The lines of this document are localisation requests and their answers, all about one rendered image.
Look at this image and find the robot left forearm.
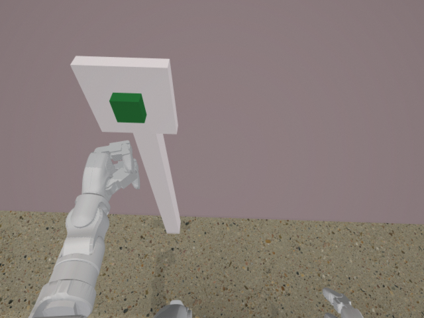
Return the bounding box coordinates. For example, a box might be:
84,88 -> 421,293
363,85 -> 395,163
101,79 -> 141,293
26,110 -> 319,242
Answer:
28,193 -> 111,318

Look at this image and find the robot left thigh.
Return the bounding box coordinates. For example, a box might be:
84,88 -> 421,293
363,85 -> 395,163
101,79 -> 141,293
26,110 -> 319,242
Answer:
153,304 -> 192,318

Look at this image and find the robot left hand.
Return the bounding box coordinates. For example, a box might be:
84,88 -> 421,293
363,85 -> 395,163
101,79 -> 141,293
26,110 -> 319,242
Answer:
82,140 -> 140,202

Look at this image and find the robot left shin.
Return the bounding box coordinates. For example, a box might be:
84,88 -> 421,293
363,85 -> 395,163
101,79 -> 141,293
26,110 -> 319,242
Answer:
170,299 -> 183,305

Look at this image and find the button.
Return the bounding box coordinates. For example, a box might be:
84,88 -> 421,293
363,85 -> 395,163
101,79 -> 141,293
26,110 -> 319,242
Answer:
109,93 -> 146,123

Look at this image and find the panel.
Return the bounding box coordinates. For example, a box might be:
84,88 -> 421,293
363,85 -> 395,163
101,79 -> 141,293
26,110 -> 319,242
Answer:
70,56 -> 181,234

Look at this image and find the robot right hand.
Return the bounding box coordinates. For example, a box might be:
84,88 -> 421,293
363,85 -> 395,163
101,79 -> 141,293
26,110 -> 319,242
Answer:
323,288 -> 363,318

